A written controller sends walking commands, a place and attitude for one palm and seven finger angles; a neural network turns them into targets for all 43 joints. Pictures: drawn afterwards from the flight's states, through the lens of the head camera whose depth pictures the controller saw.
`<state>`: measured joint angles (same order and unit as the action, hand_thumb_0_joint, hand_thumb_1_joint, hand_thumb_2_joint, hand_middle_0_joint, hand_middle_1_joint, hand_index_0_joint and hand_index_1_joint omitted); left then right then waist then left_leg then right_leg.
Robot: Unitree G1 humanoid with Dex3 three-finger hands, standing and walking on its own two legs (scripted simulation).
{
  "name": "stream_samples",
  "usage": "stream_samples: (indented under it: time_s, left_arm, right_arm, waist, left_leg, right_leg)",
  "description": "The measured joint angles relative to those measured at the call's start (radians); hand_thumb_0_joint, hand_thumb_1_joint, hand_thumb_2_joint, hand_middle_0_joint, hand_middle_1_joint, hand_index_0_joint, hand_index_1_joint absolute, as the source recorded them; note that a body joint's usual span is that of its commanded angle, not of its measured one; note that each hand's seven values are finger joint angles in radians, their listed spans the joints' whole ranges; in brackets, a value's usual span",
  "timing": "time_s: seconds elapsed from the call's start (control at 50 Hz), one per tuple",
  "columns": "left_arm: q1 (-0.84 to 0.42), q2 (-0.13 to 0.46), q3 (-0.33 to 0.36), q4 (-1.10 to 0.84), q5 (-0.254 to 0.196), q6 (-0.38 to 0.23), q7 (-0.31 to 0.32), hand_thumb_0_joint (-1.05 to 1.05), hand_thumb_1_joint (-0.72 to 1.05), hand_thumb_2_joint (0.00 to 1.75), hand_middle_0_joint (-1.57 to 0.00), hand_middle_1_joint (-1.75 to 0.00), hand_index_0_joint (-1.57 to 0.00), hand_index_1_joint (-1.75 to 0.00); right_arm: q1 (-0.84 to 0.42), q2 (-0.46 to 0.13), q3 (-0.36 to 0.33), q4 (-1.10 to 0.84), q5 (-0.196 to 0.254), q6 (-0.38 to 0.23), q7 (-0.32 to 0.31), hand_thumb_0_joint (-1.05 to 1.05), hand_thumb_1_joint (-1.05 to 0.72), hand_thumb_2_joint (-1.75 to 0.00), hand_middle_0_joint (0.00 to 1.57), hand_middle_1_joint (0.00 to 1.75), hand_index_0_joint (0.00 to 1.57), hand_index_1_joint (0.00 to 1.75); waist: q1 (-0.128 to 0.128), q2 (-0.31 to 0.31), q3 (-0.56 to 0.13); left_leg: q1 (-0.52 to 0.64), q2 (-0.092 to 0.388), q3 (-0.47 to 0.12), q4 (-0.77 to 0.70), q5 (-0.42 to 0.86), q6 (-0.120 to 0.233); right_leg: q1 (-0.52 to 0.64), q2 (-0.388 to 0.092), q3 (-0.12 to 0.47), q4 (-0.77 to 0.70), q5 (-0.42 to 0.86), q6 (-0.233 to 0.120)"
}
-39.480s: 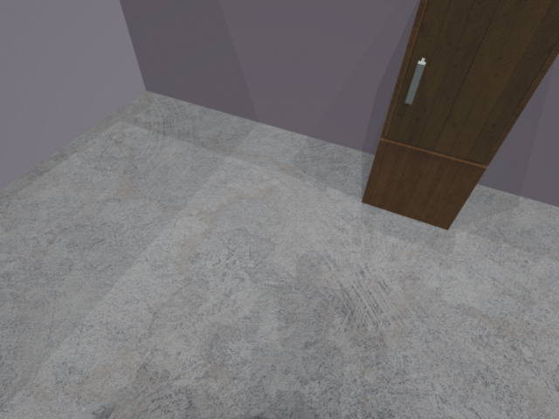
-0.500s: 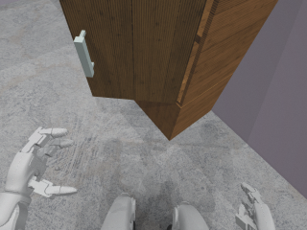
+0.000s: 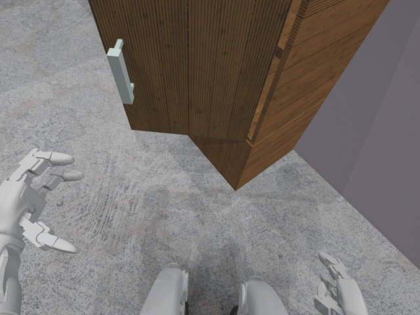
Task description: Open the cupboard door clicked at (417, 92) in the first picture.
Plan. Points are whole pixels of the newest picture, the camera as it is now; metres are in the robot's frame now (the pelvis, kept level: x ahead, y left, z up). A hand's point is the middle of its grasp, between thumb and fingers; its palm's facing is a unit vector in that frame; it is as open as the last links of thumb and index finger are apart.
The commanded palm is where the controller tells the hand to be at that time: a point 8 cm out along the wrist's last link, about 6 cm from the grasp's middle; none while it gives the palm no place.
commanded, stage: raise the hand with hooked fingers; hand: left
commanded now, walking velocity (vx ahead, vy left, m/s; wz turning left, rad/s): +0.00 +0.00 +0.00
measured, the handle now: (124, 72) +0.61 +0.25 +0.03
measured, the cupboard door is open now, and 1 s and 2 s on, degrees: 49 49 49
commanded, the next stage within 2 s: move the hooked fingers beside the handle in 0.46 s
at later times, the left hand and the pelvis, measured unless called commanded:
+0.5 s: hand (73, 202) +0.28 +0.25 +0.04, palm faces -0.01 -1.00 -0.06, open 14.0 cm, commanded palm +0.27 +0.30 +0.04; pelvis +0.00 -0.02 +0.00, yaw +0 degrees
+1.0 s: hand (81, 159) +0.37 +0.27 +0.04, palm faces -0.02 -1.00 -0.03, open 14.0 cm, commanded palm +0.35 +0.32 +0.04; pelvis +0.00 -0.01 -0.01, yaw -1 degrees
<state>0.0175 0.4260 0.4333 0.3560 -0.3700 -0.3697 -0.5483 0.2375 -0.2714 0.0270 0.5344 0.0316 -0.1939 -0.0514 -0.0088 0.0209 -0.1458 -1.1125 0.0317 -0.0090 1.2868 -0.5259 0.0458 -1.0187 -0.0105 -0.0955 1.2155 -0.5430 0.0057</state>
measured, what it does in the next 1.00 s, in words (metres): stands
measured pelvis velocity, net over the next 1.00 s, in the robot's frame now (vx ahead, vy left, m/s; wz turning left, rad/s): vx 0.00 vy -0.01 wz -0.02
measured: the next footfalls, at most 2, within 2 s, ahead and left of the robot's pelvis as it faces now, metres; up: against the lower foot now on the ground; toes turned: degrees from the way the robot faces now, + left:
none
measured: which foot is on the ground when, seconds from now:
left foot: down 0.00-1.00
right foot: down 0.00-1.00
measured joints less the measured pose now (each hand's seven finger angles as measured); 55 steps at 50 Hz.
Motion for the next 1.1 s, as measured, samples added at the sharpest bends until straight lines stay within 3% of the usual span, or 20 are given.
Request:
stream_samples:
  time_s: [0.08, 0.32, 0.6, 0.8, 0.96, 1.1]
  left_arm:
    - [0.009, 0.005, 0.004, 0.010, -0.011, 0.021, -0.011, -0.02, -0.50, 0.30, -0.29, -1.20, -0.29, -1.20]
    - [0.012, -0.022, 0.003, 0.020, -0.007, -0.024, 0.008, -0.02, -0.50, 0.30, -0.30, -1.20, -0.29, -1.20]
    - [0.001, -0.022, 0.005, 0.046, -0.022, -0.020, -0.004, -0.02, -0.50, 0.30, -0.30, -1.20, -0.30, -1.20]
    - [-0.203, 0.025, 0.028, 0.184, 0.017, -0.023, -0.023, -0.02, -0.50, 0.30, -0.30, -1.20, -0.30, -1.20]
    - [-0.313, 0.081, 0.058, 0.298, 0.040, 0.032, -0.032, -0.02, -0.50, 0.30, -0.30, -1.20, -0.30, -1.20]
    - [-0.394, 0.108, 0.090, 0.409, 0.067, -0.009, -0.020, -0.02, -0.50, 0.30, -0.30, -1.20, -0.30, -1.20]
  right_arm:
    - [0.018, -0.008, -0.009, -0.003, 0.004, 0.002, 0.001, 0.02, -0.90, -0.90, 0.20, 0.30, 0.21, 0.30]
    - [0.021, -0.014, -0.019, 0.000, 0.003, 0.009, 0.002, 0.02, -0.90, -0.90, 0.20, 0.30, 0.21, 0.30]
    - [0.002, -0.006, -0.006, -0.009, 0.007, 0.017, -0.003, 0.01, -0.90, -0.90, 0.20, 0.30, 0.21, 0.30]
    - [-0.017, -0.016, 0.002, 0.026, 0.004, 0.017, -0.024, 0.01, -0.90, -0.90, 0.20, 0.30, 0.21, 0.30]
    - [0.014, -0.016, 0.002, 0.030, 0.006, 0.046, -0.013, 0.01, -0.90, -0.90, 0.20, 0.30, 0.21, 0.30]
    - [0.046, -0.025, 0.000, 0.049, 0.000, 0.069, -0.001, 0.01, -0.90, -0.90, 0.20, 0.30, 0.21, 0.30]
  waist:
    - [-0.007, 0.005, -0.005]
    - [-0.012, 0.000, -0.008]
    - [0.000, 0.005, -0.019]
    - [-0.009, -0.003, 0.002]
    - [-0.037, 0.000, -0.005]
    - [-0.047, -0.003, -0.004]
  left_leg:
    - [0.005, 0.004, 0.005, -0.013, 0.003, -0.002]
    - [-0.002, 0.010, 0.002, -0.002, -0.005, -0.015]
    - [0.003, 0.016, -0.007, 0.004, -0.010, -0.028]
    - [-0.046, 0.020, -0.019, 0.045, -0.016, -0.030]
    - [-0.055, 0.025, 0.000, 0.027, -0.011, -0.020]
    - [-0.074, 0.025, 0.010, 0.031, -0.013, -0.011]
  right_leg:
    - [0.000, 0.004, 0.006, -0.010, 0.004, -0.002]
    - [-0.014, 0.010, 0.004, 0.013, -0.010, -0.016]
    - [-0.010, 0.016, -0.004, 0.024, -0.020, -0.029]
    - [-0.054, 0.020, -0.014, 0.058, -0.025, -0.033]
    - [-0.070, 0.025, 0.005, 0.039, -0.010, -0.023]
    - [-0.090, 0.024, 0.014, 0.039, -0.007, -0.013]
